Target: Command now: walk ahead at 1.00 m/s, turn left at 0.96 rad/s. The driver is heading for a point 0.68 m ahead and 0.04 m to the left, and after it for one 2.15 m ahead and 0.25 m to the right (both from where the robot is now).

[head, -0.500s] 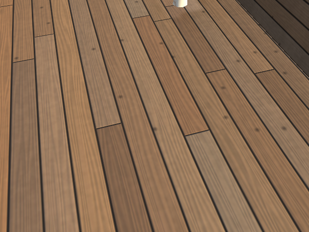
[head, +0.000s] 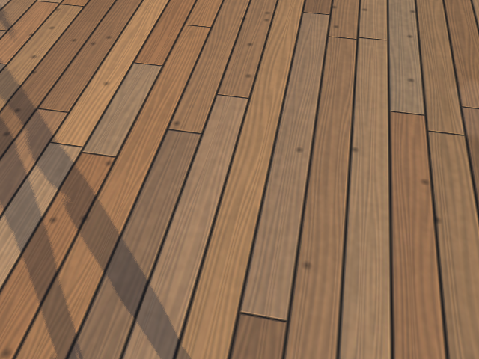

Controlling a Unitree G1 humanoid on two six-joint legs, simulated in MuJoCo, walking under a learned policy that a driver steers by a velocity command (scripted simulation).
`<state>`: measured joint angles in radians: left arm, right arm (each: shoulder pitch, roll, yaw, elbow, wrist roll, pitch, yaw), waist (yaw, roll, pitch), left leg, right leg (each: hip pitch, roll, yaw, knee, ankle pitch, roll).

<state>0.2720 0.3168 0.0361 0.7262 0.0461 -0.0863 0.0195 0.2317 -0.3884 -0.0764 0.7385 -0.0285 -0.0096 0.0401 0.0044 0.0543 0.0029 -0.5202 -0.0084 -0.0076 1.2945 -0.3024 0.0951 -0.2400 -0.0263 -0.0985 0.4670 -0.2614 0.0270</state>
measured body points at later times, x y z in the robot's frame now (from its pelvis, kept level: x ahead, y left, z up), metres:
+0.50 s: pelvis +0.45 +0.06 +0.00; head +0.49 +0.07 +0.45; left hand +0.53 +0.36 -0.08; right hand +0.59 -0.19 -0.13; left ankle +0.40 +0.07 -0.73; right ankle +0.63 -0.06 -0.67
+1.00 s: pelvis +0.74 +0.12 +0.00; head +0.77 +0.11 +0.45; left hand +0.81 +0.42 -0.09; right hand +0.99 -0.10 -0.08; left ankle +0.81 +0.33 -0.69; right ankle +0.82 +0.09 -0.73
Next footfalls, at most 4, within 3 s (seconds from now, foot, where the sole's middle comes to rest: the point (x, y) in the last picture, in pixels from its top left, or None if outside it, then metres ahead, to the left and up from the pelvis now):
0.28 left None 0.43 0.08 -0.77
0.66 right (223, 242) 0.85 0.10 -0.77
1.16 left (164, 227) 0.91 0.30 -0.77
1.64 right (251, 151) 1.25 0.01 -0.77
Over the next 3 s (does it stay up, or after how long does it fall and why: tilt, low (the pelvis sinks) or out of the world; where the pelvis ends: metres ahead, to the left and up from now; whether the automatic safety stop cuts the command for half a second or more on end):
stays up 2.28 -0.43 -0.03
